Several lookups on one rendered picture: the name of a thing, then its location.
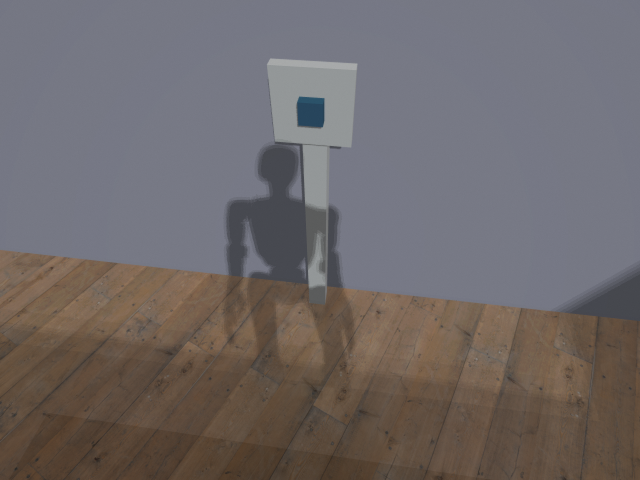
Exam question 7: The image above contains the button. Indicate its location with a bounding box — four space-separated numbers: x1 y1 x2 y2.
297 97 324 127

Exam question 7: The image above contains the panel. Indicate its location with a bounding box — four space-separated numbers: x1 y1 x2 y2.
267 58 357 305

